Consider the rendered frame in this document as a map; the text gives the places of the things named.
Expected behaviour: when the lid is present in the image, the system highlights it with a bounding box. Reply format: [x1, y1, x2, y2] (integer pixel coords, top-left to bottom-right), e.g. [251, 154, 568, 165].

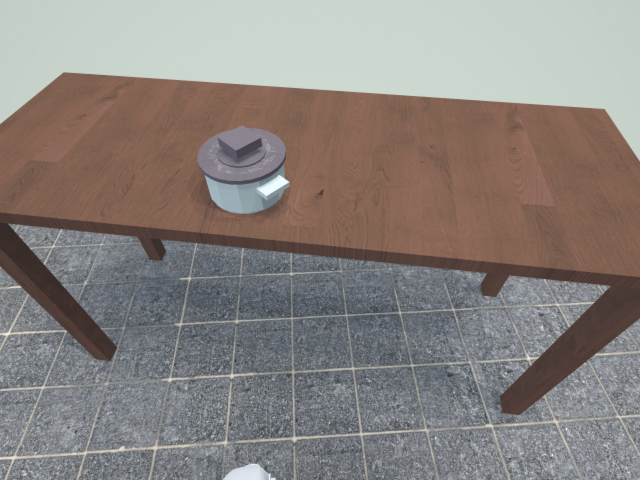
[197, 128, 286, 185]

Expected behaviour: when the table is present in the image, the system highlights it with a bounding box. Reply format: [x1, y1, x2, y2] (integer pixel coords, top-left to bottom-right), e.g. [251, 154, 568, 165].
[0, 72, 640, 415]

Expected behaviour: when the pot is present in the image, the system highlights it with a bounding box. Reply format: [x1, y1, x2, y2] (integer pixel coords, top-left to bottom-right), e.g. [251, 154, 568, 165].
[205, 164, 290, 214]

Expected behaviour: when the knob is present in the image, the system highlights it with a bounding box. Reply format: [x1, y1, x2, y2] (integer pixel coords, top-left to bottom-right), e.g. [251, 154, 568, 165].
[217, 125, 262, 159]

